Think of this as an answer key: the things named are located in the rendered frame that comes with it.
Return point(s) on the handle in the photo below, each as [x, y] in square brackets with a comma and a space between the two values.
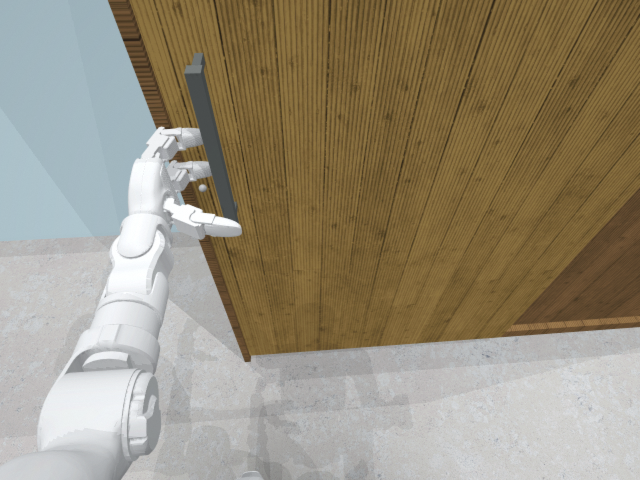
[197, 86]

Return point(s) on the robot left forearm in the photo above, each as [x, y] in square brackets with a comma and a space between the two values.
[125, 329]

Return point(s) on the left robot shin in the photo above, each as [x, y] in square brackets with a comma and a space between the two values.
[251, 474]

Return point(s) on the wardrobe door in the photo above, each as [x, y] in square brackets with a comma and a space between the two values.
[405, 171]
[602, 281]

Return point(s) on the left robot upper arm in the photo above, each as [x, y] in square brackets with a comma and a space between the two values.
[95, 425]

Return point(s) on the robot left hand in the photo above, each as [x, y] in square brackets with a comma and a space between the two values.
[151, 183]

